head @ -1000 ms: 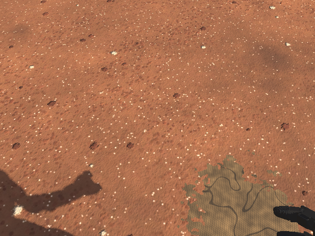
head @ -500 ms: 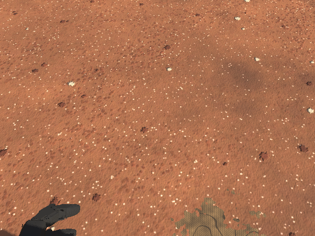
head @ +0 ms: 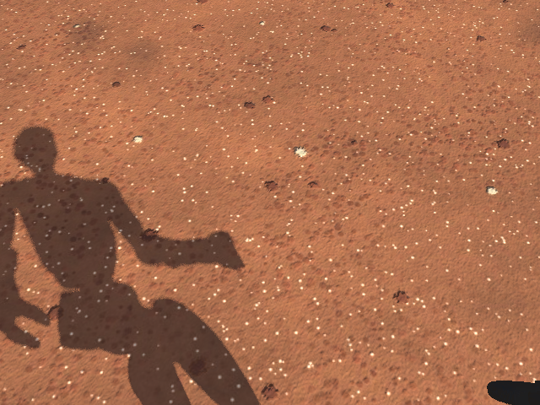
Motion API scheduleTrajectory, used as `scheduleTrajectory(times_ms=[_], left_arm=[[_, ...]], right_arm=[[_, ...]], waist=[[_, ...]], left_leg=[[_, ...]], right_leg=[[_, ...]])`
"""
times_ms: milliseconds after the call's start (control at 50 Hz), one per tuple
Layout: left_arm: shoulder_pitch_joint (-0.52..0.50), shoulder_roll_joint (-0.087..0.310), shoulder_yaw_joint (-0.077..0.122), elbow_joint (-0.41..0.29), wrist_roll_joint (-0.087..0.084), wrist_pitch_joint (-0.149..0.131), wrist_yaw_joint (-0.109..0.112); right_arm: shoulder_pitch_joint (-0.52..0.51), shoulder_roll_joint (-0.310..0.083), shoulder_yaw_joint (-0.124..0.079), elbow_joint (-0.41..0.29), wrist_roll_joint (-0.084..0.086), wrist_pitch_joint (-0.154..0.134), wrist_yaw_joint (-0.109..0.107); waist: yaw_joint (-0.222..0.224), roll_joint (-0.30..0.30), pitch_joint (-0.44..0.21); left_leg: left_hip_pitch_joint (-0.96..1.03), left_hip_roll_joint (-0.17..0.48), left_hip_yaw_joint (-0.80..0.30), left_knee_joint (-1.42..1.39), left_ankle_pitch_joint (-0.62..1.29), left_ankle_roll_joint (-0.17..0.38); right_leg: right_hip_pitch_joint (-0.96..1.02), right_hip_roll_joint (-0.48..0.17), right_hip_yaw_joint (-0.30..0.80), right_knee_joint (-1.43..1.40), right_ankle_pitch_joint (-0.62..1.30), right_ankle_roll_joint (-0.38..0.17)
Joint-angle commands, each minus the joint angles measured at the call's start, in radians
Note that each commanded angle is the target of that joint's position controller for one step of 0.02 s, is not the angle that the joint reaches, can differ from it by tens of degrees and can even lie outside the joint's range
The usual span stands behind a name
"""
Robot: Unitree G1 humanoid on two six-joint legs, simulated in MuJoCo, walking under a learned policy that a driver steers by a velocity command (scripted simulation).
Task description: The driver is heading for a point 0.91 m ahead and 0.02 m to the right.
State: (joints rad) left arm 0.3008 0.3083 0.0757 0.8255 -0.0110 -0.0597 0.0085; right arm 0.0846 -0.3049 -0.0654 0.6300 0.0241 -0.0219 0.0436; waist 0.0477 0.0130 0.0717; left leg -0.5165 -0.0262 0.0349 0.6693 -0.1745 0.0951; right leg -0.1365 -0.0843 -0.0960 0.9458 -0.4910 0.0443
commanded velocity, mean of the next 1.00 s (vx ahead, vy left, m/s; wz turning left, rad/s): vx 0.50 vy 0.00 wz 0.20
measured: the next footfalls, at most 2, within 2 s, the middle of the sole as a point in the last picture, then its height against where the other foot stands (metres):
right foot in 0.44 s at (330, 401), level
left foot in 0.92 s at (206, 319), level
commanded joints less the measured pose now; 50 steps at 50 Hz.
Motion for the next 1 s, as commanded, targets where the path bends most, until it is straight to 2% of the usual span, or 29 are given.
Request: scheduleTrajectory(times_ms=[20, 40, 60, 80, 140, 240, 300, 380, 420, 440, 460, 480, 500, 520, 540, 560, 580, 620, 680, 740, 800, 840, 880, 900, 920, 940, 960, 980, 1000], left_arm=[[-0.108, 0.139, 0.010, -0.164, -0.032, -0.076, -0.017], [-0.110, 0.124, 0.007, -0.155, -0.013, -0.081, -0.008], [-0.099, 0.133, 0.015, -0.144, 0.011, -0.076, -0.001], [-0.081, 0.135, 0.018, -0.140, 0.017, -0.064, -0.002], [-0.088, 0.100, 0.011, -0.142, 0.029, -0.038, -0.001], [-0.276, 0.047, -0.012, -0.189, 0.023, -0.041, -0.011], [-0.354, 0.058, -0.013, -0.212, 0.008, -0.053, -0.026], [-0.323, 0.096, 0.001, -0.207, 0.005, -0.069, -0.042], [-0.202, 0.118, 0.018, -0.174, 0.014, -0.076, -0.035], [-0.079, 0.156, 0.031, -0.159, 0.028, -0.081, -0.029], [0.052, 0.245, 0.056, -0.131, 0.042, -0.073, -0.026], [0.105, 0.205, 0.052, -0.096, 0.011, -0.064, -0.040], [0.062, 0.134, 0.030, -0.103, -0.005, -0.060, -0.039], [0.005, 0.108, 0.019, -0.114, 0.004, -0.051, -0.036], [-0.034, 0.087, 0.010, -0.112, 0.012, -0.046, -0.035], [-0.057, 0.068, 0.001, -0.110, 0.020, -0.046, -0.032], [-0.067, 0.060, -0.003, -0.107, 0.023, -0.048, -0.031], [-0.056, 0.071, -0.002, -0.093, 0.012, -0.052, -0.030], [-0.024, 0.116, 0.009, -0.071, -0.002, -0.046, -0.023], [0.019, 0.138, 0.015, -0.051, -0.012, -0.032, -0.015], [0.086, 0.144, 0.017, -0.025, -0.020, -0.017, -0.010], [0.097, 0.150, 0.020, -0.019, -0.022, -0.007, -0.004], [0.085, 0.156, 0.022, -0.018, -0.020, 0.002, 0.001], [0.085, 0.133, 0.014, -0.022, -0.013, 0.003, 0.001], [0.063, 0.073, -0.008, -0.052, 0.006, -0.001, -0.002], [0.184, -0.023, -0.037, -0.081, -0.003, -0.017, 0.000], [0.177, 0.060, -0.019, -0.070, -0.029, -0.023, 0.001], [0.093, 0.123, 0.001, -0.082, -0.038, -0.020, 0.001], [0.047, 0.119, 0.004, -0.088, -0.031, -0.015, 0.002]], right_arm=[[0.279, -0.187, -0.057, -0.009, -0.006, -0.027, -0.007], [0.217, -0.164, -0.049, -0.011, -0.007, -0.033, -0.008], [0.162, -0.130, -0.039, -0.022, -0.013, -0.035, -0.012], [0.131, -0.120, -0.033, -0.038, -0.024, -0.036, -0.016], [0.138, -0.132, -0.038, -0.029, -0.020, -0.043, -0.031], [0.209, -0.153, -0.045, 0.009, -0.007, -0.034, -0.056], [0.262, -0.161, -0.049, 0.036, 0.001, -0.027, -0.060], [0.286, -0.138, -0.045, 0.059, -0.004, -0.018, -0.065], [0.277, -0.112, -0.035, 0.061, -0.008, -0.014, -0.061], [0.275, -0.068, -0.017, 0.050, -0.017, -0.016, -0.057], [0.399, -0.017, 0.001, 0.041, 0.001, -0.025, -0.057], [0.419, -0.051, 0.002, 0.044, 0.009, -0.033, -0.060], [0.322, -0.129, -0.017, 0.041, 0.015, -0.035, -0.058], [0.235, -0.135, -0.018, 0.023, 0.006, -0.034, -0.058], [0.180, -0.124, -0.017, 0.007, -0.009, -0.038, -0.056], [0.172, -0.110, -0.019, 0.005, -0.016, -0.040, -0.052], [0.186, -0.091, -0.015, 0.011, -0.014, -0.040, -0.048], [0.192, -0.057, -0.007, 0.015, -0.014, -0.038, -0.044], [0.088, -0.025, 0.010, -0.021, -0.030, -0.050, -0.044], [-0.010, -0.011, 0.018, -0.036, -0.023, -0.065, -0.032], [-0.086, -0.026, 0.014, -0.054, -0.012, -0.076, -0.020], [-0.096, -0.052, 0.004, -0.060, -0.008, -0.085, -0.015], [-0.021, -0.084, -0.012, -0.039, -0.008, -0.091, -0.018], [0.083, -0.120, -0.031, -0.011, -0.016, -0.093, -0.027], [0.244, -0.183, -0.050, 0.007, -0.035, -0.093, -0.039], [0.323, -0.262, -0.068, 0.030, -0.043, -0.075, -0.040], [0.334, -0.185, -0.053, 0.040, -0.033, -0.069, -0.035], [0.280, -0.124, -0.034, 0.039, -0.025, -0.069, -0.036], [0.219, -0.093, -0.023, 0.039, -0.027, -0.070, -0.035]], waist=[[-0.157, 0.097, -0.263], [-0.107, 0.010, -0.182], [-0.069, 0.020, -0.148], [-0.041, 0.045, -0.135], [-0.028, 0.033, -0.116], [-0.095, 0.055, -0.066], [-0.124, 0.065, -0.052], [-0.105, 0.103, -0.062], [-0.040, 0.114, -0.107], [0.018, 0.068, -0.224], [0.007, -0.170, -0.381], [0.017, -0.304, -0.380], [0.037, -0.181, -0.230], [0.030, -0.108, -0.143], [0.013, -0.075, -0.073], [-0.014, -0.088, -0.055], [-0.031, -0.108, -0.055], [-0.040, -0.119, -0.064], [-0.020, -0.088, -0.046], [0.011, -0.083, -0.038], [0.032, -0.088, -0.035], [0.015, -0.100, -0.038], [-0.043, -0.109, -0.067], [-0.095, -0.097, -0.132], [-0.172, -0.017, -0.271], [-0.133, 0.260, -0.412], [-0.150, 0.245, -0.396], [-0.153, 0.161, -0.252], [-0.130, 0.116, -0.179]], left_leg=[[0.758, 0.317, -0.671, -0.388, -0.202, 0.244], [0.606, 0.272, -0.564, -0.387, -0.100, 0.211], [0.494, 0.237, -0.483, -0.394, 0.013, 0.192], [0.418, 0.216, -0.449, -0.415, 0.080, 0.190], [0.313, 0.185, -0.370, -0.448, 0.217, 0.205], [0.259, 0.114, -0.294, -0.438, 0.132, 0.139], [0.277, 0.132, -0.344, -0.410, 0.068, 0.125], [0.400, 0.186, -0.427, -0.305, 0.091, 0.103], [0.407, 0.145, -0.410, -0.191, 0.237, 0.071], [0.340, 0.094, -0.355, 0.016, 0.219, 0.037], [0.022, -0.042, -0.225, 0.360, -0.035, -0.047], [-0.178, -0.060, -0.214, 0.544, -0.405, -0.070], [-0.262, -0.010, -0.241, 0.615, -0.344, -0.067], [-0.261, 0.029, -0.199, 0.612, -0.271, -0.066], [-0.250, 0.058, -0.175, 0.556, -0.216, -0.066], [-0.208, 0.093, -0.167, 0.496, -0.170, -0.066], [-0.162, 0.109, -0.153, 0.457, -0.146, -0.069], [-0.139, 0.121, -0.122, 0.387, -0.120, -0.082], [-0.137, 0.124, -0.093, 0.181, -0.002, -0.106], [-0.044, 0.084, -0.073, -0.024, 0.154, -0.127], [0.017, 0.053, -0.078, -0.118, 0.210, -0.131], [0.059, 0.049, -0.095, -0.172, 0.174, -0.115], [0.198, 0.042, -0.082, -0.226, 0.135, -0.083], [0.367, 0.052, -0.080, -0.239, 0.118, -0.056], [0.626, 0.212, -0.223, -0.203, 0.102, 0.008], [0.923, 0.449, -0.603, -0.260, -0.027, 0.146], [0.883, 0.453, -0.745, -0.339, -0.226, 0.172], [0.769, 0.412, -0.599, -0.361, -0.241, 0.132], [0.655, 0.366, -0.476, -0.385, -0.157, 0.106]], right_leg=[[-0.695, 0.036, 0.179, 0.404, 0.021, -0.046], [-0.647, -0.006, 0.179, 0.312, 0.096, -0.049], [-0.575, -0.034, 0.184, 0.229, 0.143, -0.044], [-0.515, -0.044, 0.188, 0.199, 0.175, -0.038], [-0.475, -0.027, 0.163, 0.088, 0.245, 0.004], [-0.427, 0.038, 0.155, -0.276, 0.545, 0.032], [-0.374, 0.069, 0.164, -0.385, 0.593, 0.024], [-0.331, 0.067, 0.175, -0.452, 0.488, -0.023], [-0.156, 0.082, 0.134, -0.510, 0.448, -0.074], [0.061, -0.019, 0.222, -0.480, 0.446, -0.134], [0.432, -0.225, 0.594, -0.505, 0.295, -0.293], [0.484, -0.310, 0.887, -0.642, 0.028, -0.345], [0.375, -0.284, 0.811, -0.671, -0.088, -0.305], [0.258, -0.245, 0.679, -0.679, -0.021, -0.272], [0.146, -0.202, 0.580, -0.705, 0.084, -0.266], [0.079, -0.170, 0.513, -0.726, 0.176, -0.255], [0.037, -0.144, 0.464, -0.746, 0.242, -0.250], [0.008, -0.128, 0.392, -0.774, 0.349, -0.265], [-0.007, -0.111, 0.333, -0.800, 0.464, -0.279], [-0.036, -0.077, 0.272, -0.786, 0.508, -0.255], [-0.012, -0.097, 0.300, -0.750, 0.491, -0.242], [0.025, -0.119, 0.345, -0.709, 0.465, -0.222], [0.018, -0.114, 0.352, -0.627, 0.511, -0.193], [-0.022, -0.063, 0.321, -0.503, 0.573, -0.165], [-0.169, 0.002, 0.274, -0.232, 0.431, -0.127], [-0.499, 0.129, 0.156, 0.103, -0.029, -0.065], [-0.621, 0.085, 0.222, 0.260, -0.096, -0.059], [-0.669, 0.043, 0.226, 0.303, -0.010, -0.061], [-0.645, 0.010, 0.205, 0.290, 0.068, -0.056]])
